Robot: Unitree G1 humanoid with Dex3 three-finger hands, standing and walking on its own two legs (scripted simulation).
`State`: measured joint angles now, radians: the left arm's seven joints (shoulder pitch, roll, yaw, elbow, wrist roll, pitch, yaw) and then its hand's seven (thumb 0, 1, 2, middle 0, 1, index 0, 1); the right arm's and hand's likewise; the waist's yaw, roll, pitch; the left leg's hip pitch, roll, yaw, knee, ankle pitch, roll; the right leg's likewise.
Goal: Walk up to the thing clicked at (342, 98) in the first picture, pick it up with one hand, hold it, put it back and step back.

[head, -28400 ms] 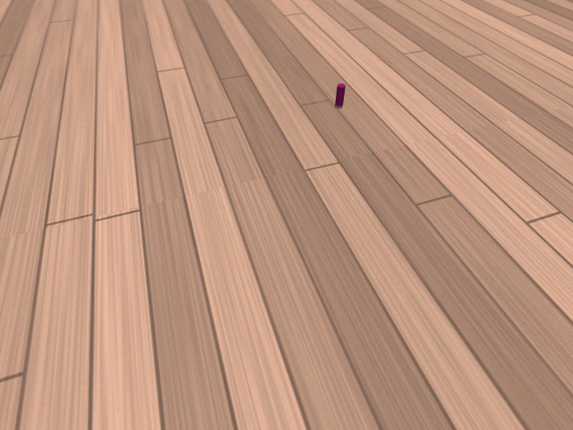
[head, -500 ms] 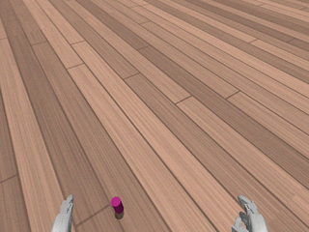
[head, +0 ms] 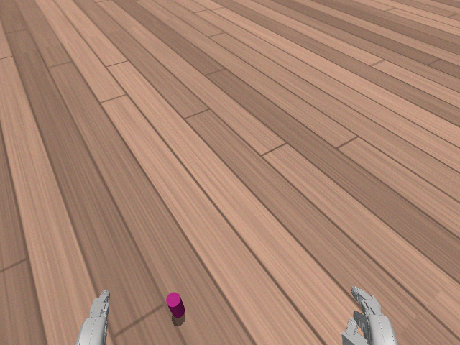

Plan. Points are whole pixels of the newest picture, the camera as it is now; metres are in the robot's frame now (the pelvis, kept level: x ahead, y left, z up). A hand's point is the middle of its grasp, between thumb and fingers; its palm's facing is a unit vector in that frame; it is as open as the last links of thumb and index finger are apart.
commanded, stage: home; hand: left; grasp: from the side
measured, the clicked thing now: (176, 305) +0.41 +0.22 -0.66
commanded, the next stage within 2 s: stand in 0.40 s
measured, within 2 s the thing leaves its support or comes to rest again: neither
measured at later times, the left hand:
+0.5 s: hand (128, 339) +0.17 +0.19 -0.05, palm faces +0.11 -0.95 -0.28, open 17.5 cm
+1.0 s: hand out of the picture +0.14 +0.22 -0.10, palm faces -0.03 -0.94 -0.33, open 8.6 cm
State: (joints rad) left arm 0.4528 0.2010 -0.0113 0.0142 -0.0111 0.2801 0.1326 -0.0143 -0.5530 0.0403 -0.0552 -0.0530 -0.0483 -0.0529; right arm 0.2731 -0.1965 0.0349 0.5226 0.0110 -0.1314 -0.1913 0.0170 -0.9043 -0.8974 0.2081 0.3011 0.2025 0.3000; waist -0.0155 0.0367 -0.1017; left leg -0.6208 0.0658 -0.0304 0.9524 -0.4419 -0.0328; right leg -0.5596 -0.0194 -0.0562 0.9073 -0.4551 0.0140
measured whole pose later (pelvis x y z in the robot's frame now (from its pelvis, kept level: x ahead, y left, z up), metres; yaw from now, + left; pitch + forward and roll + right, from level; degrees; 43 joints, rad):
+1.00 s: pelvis +0.00 +0.01 +0.01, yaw +0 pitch +1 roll +0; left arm 0.25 0.31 -0.01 0.56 0.06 0.05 0.02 0.00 0.67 0.84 -0.21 -0.29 -0.20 -0.29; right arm 0.18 -0.28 -0.01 0.79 -0.06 -0.02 -0.03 0.01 -0.90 -0.90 0.21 0.30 0.21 0.30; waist 0.02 -0.01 0.01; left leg -0.46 0.03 0.00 0.84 -0.39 -0.01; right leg -0.42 -0.05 -0.03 0.83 -0.42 0.02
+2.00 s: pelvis -0.01 +0.00 +0.06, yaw +1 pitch -4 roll +0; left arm 0.14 0.33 0.00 1.16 0.02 -0.01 0.01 0.00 0.91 0.89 -0.21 -0.30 -0.20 -0.30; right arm 0.14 -0.33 -0.01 1.15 -0.02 0.01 0.00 0.01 -0.91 -0.90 0.21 0.30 0.20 0.30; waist 0.01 0.01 0.06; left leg -0.16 0.03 0.00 0.38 -0.16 -0.02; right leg -0.11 -0.04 -0.05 0.36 -0.18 0.03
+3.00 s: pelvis +0.01 +0.00 +0.06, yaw +0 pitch -2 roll +0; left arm 0.11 0.34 0.01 1.15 0.02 -0.01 0.00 0.00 0.91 0.89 -0.21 -0.30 -0.20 -0.30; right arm 0.11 -0.34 0.00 1.15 -0.01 0.00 0.00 0.01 -0.91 -0.90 0.21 0.30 0.20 0.30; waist 0.00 0.01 0.05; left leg -0.12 0.03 0.01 0.33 -0.17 -0.02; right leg -0.08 -0.04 -0.05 0.32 -0.19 0.03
